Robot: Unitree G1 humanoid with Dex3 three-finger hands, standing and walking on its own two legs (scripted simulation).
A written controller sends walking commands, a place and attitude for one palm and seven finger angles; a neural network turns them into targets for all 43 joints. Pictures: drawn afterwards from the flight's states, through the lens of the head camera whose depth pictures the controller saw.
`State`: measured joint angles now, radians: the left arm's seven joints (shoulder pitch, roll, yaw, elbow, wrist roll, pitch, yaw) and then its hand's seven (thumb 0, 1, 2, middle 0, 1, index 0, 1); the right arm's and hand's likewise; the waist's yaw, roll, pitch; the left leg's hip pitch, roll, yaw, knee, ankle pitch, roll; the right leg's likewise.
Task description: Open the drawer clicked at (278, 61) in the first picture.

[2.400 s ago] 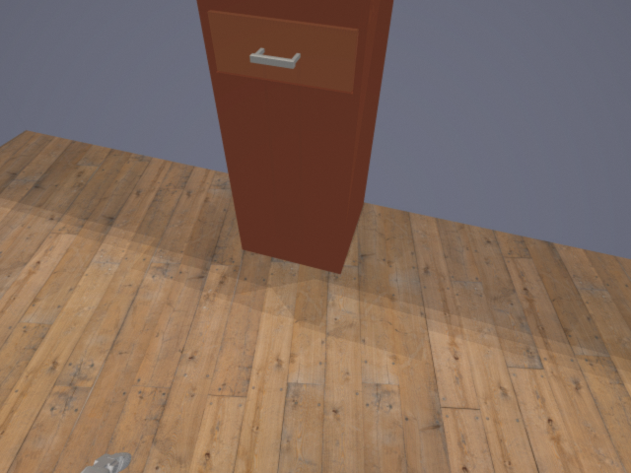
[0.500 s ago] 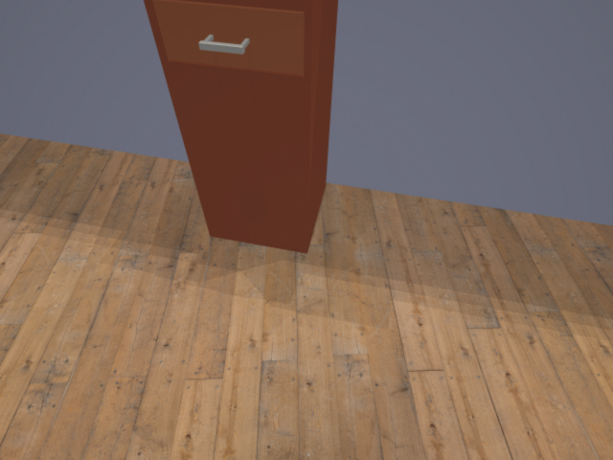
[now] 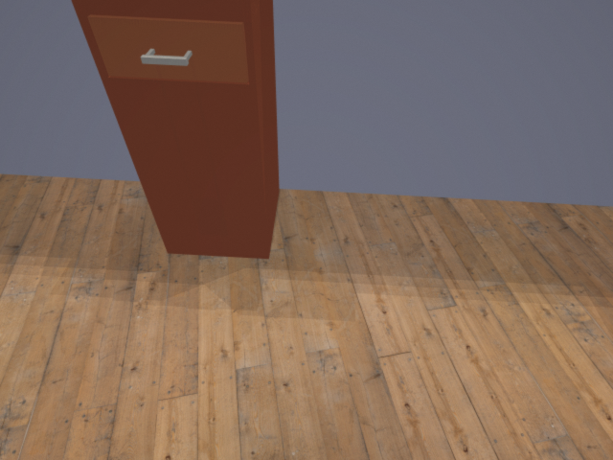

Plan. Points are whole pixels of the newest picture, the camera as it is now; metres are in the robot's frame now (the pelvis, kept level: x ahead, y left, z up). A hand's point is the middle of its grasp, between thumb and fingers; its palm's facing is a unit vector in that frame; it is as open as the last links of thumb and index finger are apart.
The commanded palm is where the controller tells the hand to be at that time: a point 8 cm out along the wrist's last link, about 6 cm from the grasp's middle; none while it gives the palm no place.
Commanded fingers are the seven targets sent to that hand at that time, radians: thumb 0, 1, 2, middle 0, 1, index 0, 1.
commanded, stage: take the last steps up to it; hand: left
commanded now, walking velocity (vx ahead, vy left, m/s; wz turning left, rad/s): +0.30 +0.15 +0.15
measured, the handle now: (167, 56) +1.01 +0.41 +0.08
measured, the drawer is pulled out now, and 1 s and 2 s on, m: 0.00 0.00 0.00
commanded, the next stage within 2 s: come to a stop and stand still in 1.22 s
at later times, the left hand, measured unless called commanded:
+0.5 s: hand out of the picture -0.03 +0.23 -0.19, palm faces +0.21 -0.97 -0.15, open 7.4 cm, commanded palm none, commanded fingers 0.00 0.90 0.90 -0.20 -0.30 -0.20 -0.30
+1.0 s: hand (129, 326) +0.37 +0.35 -0.16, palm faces +0.04 -0.98 -0.17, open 7.4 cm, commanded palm none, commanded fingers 0.00 0.90 0.90 -0.20 -0.30 -0.20 -0.30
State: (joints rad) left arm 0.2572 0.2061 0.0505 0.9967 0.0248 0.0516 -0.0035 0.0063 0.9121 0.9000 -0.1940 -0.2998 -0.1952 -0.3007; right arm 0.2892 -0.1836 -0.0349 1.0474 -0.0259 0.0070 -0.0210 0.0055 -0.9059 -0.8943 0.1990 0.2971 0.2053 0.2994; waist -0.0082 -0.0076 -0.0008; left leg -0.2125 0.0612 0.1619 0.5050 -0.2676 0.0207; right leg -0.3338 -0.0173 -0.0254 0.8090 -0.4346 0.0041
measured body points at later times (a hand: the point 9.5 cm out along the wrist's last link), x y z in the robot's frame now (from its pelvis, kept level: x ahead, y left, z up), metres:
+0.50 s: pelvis +0.11 +0.09 -0.02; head +0.12 +0.12 +0.43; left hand -0.04 +0.28 -0.17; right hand +0.19 -0.15 -0.15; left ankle +0.18 +0.22 -0.74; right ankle -0.01 -0.12 -0.74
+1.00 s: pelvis +0.28 +0.18 +0.00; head +0.28 +0.17 +0.45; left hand +0.37 +0.40 -0.15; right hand +0.20 -0.02 -0.16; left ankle +0.18 +0.22 -0.74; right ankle +0.38 +0.06 -0.70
